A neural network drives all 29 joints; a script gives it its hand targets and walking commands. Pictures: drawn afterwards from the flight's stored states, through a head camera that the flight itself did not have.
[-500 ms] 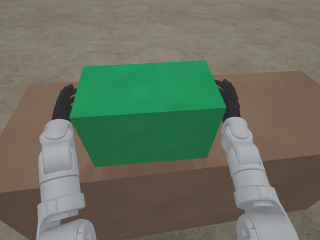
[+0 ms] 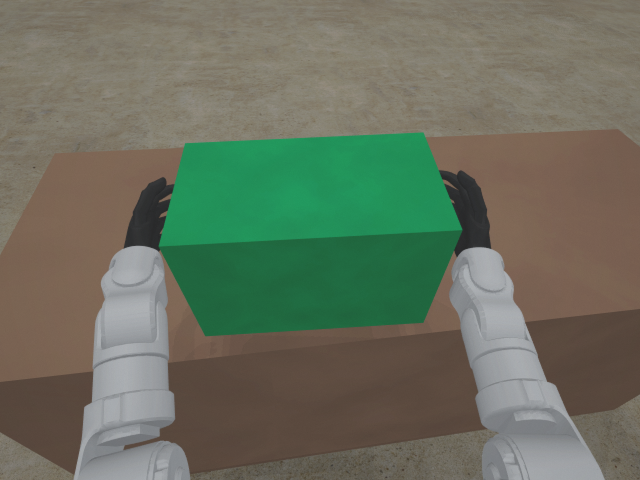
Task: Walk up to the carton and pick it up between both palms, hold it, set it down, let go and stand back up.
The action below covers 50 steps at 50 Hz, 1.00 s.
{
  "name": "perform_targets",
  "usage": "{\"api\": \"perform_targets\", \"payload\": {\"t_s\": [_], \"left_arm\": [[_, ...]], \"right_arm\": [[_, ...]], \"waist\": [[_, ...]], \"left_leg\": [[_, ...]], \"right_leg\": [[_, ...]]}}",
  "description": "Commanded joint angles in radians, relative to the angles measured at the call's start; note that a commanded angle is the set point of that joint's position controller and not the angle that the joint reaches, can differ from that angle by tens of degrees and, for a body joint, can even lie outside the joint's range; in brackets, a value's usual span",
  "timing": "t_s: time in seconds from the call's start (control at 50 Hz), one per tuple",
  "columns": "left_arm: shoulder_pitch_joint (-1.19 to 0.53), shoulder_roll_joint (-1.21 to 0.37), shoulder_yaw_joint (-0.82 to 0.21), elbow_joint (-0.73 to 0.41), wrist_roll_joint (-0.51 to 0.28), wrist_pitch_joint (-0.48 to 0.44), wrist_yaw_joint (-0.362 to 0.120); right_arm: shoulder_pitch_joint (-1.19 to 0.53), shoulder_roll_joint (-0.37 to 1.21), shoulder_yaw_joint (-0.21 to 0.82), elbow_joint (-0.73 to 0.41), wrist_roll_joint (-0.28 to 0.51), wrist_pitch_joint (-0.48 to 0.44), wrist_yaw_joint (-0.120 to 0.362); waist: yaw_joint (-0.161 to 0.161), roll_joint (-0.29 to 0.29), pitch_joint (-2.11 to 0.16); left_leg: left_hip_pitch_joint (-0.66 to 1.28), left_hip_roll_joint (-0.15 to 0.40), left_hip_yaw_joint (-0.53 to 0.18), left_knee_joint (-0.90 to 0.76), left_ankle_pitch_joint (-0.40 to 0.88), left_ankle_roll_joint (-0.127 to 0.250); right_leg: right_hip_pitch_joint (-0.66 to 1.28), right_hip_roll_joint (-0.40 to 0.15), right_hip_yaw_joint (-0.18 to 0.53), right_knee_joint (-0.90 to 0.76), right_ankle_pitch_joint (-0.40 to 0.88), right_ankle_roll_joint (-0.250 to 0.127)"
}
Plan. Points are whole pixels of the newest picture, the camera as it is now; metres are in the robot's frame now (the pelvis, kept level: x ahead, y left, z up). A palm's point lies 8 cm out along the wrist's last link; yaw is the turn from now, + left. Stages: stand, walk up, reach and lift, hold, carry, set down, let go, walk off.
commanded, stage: set down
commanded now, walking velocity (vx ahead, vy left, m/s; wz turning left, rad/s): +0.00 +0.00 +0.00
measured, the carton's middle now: (310, 237) +0.40 +0.00 +0.09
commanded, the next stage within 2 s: none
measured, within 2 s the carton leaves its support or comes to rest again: rests again in 1.92 s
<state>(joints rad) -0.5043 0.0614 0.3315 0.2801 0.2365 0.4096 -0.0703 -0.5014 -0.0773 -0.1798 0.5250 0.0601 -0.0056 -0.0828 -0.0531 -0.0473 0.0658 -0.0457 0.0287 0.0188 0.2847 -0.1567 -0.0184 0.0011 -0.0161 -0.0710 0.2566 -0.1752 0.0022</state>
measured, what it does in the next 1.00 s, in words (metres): stands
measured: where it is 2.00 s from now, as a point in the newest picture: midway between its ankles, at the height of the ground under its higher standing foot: outside the picture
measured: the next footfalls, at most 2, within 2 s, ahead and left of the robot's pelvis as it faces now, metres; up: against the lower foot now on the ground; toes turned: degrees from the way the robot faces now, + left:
none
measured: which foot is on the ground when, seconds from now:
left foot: down 0.00-1.00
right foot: down 0.00-1.00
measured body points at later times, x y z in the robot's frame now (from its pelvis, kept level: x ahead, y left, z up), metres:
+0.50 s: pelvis +0.00 +0.00 +0.00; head +0.02 +0.01 +0.45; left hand +0.41 +0.18 +0.09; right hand +0.38 -0.21 +0.10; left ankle +0.00 +0.13 -0.75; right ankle -0.02 -0.12 -0.75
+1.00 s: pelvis +0.01 +0.00 +0.00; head +0.05 +0.01 +0.45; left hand +0.42 +0.19 +0.05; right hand +0.40 -0.21 +0.07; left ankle +0.00 +0.13 -0.75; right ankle -0.02 -0.12 -0.75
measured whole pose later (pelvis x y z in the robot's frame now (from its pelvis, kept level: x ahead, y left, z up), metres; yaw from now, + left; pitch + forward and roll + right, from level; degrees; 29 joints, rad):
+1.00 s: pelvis +0.01 +0.00 +0.00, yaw -2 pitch +5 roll +0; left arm -0.68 0.09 0.36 0.84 0.19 0.07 -0.01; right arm -0.63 -0.06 -0.41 0.85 -0.14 -0.20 -0.03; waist 0.00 -0.02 -0.01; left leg -0.21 0.04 0.05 0.27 -0.14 -0.02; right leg -0.18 -0.01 -0.05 0.24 -0.15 0.00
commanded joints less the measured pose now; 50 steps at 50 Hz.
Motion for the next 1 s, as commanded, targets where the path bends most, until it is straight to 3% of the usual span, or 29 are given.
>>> {"api": "perform_targets", "payload": {"t_s": [0.0, 0.16, 0.46, 0.8, 0.98], "left_arm": [[-0.537, -0.420, -0.425, -0.109, -0.082, -0.082, -0.133], [-0.596, -0.456, -0.425, -0.024, -0.083, -0.157, -0.108], [-0.676, -0.445, -0.328, 0.188, -0.056, -0.276, -0.093], [-0.758, -0.470, -0.317, 0.327, -0.073, -0.403, -0.074], [-0.797, -0.471, -0.292, 0.403, -0.074, -0.452, -0.065]], "right_arm": [[-0.605, 0.351, 0.345, -0.185, -0.037, -0.072, 0.145], [-0.640, 0.356, 0.277, -0.109, -0.094, -0.131, 0.168], [-0.670, 0.395, 0.211, 0.061, -0.166, -0.175, 0.195], [-0.685, 0.420, 0.137, 0.184, -0.232, -0.225, 0.200], [-0.709, 0.436, 0.109, 0.236, -0.256, -0.237, 0.211]], "waist": [[-0.008, 0.054, -0.395], [-0.004, 0.078, -0.461], [0.050, 0.032, -0.483], [0.044, 0.064, -0.603], [0.053, 0.065, -0.644]], "left_leg": [[0.150, -0.057, 0.057, 0.009, 0.300, -0.024], [0.203, -0.045, 0.058, 0.038, 0.381, -0.049], [0.108, -0.052, 0.083, 0.005, 0.318, -0.018], [0.139, -0.040, 0.081, 0.051, 0.459, -0.048], [0.116, -0.034, 0.079, 0.058, 0.470, -0.049]], "right_leg": [[0.072, 0.041, -0.049, 0.006, 0.317, 0.034], [0.020, 0.052, -0.066, -0.002, 0.302, 0.023], [0.061, 0.036, -0.046, 0.014, 0.377, 0.045], [0.002, 0.045, -0.044, 0.027, 0.451, 0.036], [-0.024, 0.043, -0.038, 0.032, 0.456, 0.035]]}}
